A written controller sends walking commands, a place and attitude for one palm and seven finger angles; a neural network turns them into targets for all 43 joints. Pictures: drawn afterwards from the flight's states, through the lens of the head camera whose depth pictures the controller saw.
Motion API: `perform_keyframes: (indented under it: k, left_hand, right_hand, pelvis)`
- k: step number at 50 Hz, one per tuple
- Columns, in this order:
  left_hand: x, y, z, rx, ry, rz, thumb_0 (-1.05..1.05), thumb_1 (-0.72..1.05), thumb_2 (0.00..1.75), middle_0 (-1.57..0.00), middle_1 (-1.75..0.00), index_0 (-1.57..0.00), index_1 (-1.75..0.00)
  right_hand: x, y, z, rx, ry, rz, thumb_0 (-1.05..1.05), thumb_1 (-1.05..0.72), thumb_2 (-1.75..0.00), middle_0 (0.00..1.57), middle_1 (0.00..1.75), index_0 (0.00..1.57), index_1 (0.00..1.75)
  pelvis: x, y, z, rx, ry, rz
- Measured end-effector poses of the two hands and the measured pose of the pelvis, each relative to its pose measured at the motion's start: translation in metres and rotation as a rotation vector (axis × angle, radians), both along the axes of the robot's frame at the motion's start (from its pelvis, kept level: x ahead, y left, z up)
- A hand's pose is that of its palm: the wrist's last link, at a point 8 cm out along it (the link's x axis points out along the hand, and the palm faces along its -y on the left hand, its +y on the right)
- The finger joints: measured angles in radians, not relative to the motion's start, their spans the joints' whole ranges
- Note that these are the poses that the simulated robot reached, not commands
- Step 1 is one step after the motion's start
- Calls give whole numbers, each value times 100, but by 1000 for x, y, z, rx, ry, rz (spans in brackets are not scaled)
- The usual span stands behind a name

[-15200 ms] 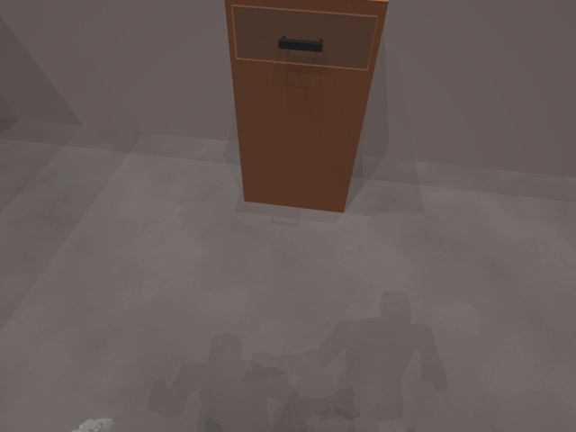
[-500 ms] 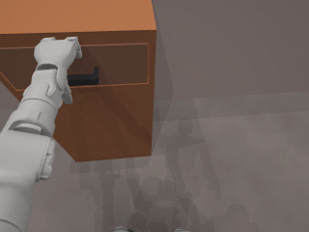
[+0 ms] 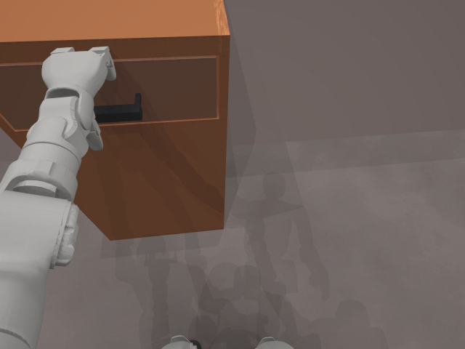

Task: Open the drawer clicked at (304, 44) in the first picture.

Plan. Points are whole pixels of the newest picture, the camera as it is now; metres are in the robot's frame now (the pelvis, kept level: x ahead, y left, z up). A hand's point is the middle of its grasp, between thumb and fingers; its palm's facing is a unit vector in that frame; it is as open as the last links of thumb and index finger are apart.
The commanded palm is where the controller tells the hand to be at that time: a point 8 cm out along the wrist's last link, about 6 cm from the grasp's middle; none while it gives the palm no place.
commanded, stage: move the hooked fingers above the handle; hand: left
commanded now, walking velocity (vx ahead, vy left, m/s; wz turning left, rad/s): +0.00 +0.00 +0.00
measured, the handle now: (106, 106) +0.57 +0.20 +0.05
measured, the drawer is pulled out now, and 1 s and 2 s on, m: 0.00 0.00 0.00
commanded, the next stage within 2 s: none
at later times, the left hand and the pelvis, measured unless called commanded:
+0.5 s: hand (90, 98) +0.53 +0.20 +0.11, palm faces +0.00 -0.02 -1.00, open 13.3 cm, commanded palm +0.53 +0.22 +0.16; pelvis +0.00 +0.00 +0.00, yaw +0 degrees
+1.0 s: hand (89, 98) +0.53 +0.21 +0.11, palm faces +0.00 -0.02 -1.00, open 13.4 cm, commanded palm +0.53 +0.23 +0.15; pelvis -0.01 +0.01 -0.01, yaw -1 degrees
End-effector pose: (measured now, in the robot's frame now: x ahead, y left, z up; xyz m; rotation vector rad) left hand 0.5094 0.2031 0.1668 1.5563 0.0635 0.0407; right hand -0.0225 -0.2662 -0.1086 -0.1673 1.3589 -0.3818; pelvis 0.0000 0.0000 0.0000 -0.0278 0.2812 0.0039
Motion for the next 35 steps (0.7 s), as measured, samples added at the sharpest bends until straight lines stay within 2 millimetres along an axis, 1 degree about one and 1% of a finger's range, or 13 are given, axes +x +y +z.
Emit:
perform_keyframes:
  k: [17,24,35]
  left_hand:
    - [1,1,0,-5,-6,-10,0,-49,30,-34,-123,-41,-122]
    - [1,2,0,-7,-12,-14,0,-49,30,-35,-124,-41,-122]
    - [1,2,0,-9,-15,-16,0,-49,30,-35,-125,-42,-122]
  right_hand:
    - [10,3,0,-9,-36,8,0,-90,-90,20,30,20,30]
    - [7,4,0,-12,-36,4,0,-90,-90,20,30,20,30]
    - [-4,5,-1,-18,-24,-13,0,-90,-90,20,30,20,30]
  pelvis:
    - [-2,3,-2,-2,2,-4]
    - [-4,4,-2,-3,4,-6]
    - [-7,5,-3,-4,5,-12]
